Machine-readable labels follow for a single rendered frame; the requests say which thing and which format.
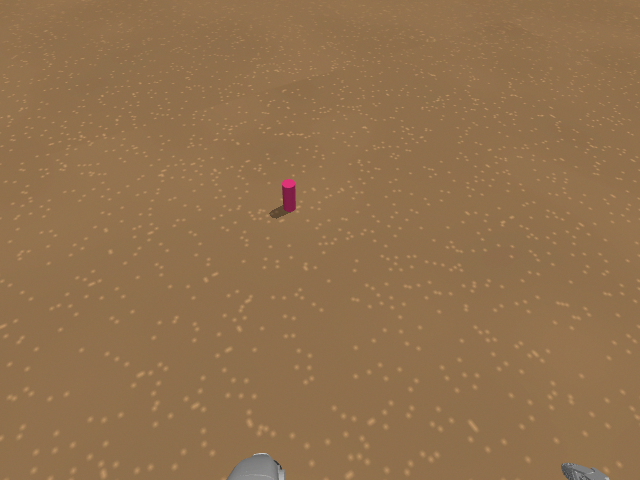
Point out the right robot hand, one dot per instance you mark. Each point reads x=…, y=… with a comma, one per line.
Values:
x=577, y=472

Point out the can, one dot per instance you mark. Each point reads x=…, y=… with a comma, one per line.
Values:
x=289, y=197

